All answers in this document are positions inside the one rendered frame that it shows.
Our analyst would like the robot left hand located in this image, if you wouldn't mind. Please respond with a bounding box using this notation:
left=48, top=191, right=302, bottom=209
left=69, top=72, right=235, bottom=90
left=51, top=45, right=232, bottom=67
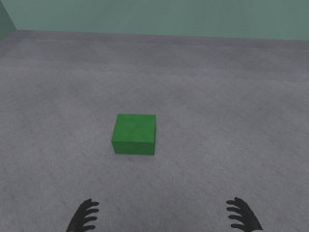
left=66, top=198, right=99, bottom=232

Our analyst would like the robot right hand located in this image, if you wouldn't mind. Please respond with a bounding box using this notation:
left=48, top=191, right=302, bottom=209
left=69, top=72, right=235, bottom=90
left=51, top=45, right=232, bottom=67
left=226, top=197, right=263, bottom=232

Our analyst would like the carton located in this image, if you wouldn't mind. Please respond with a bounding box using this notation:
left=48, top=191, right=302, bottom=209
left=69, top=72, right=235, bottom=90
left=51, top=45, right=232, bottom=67
left=111, top=113, right=156, bottom=156

